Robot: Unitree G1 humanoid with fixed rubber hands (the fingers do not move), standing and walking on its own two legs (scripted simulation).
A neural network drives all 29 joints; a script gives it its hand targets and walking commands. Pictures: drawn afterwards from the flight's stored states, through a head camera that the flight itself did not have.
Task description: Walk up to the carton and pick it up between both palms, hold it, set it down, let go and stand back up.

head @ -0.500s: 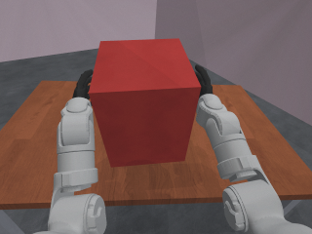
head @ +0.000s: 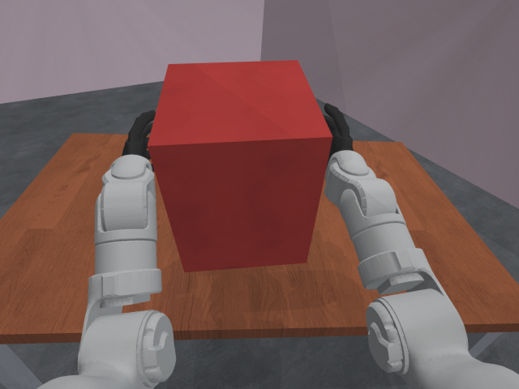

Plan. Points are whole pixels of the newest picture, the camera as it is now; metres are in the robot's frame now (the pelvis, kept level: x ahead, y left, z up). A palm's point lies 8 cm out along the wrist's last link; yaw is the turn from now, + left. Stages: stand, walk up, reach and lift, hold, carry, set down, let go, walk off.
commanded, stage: hold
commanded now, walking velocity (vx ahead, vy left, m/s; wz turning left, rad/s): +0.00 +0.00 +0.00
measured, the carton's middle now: (240, 167) +0.39 +0.01 +0.19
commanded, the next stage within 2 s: none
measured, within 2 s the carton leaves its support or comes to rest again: neither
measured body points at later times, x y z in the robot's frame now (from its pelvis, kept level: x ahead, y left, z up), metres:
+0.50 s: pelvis +0.00 +0.01 +0.00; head -0.06 +0.03 +0.44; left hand +0.37 +0.17 +0.22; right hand +0.38 -0.13 +0.23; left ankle +0.02 +0.13 -0.75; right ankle +0.02 -0.09 -0.75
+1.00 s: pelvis +0.00 +0.00 +0.00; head -0.07 +0.03 +0.44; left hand +0.37 +0.16 +0.22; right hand +0.38 -0.13 +0.23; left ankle +0.02 +0.13 -0.75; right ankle +0.02 -0.09 -0.75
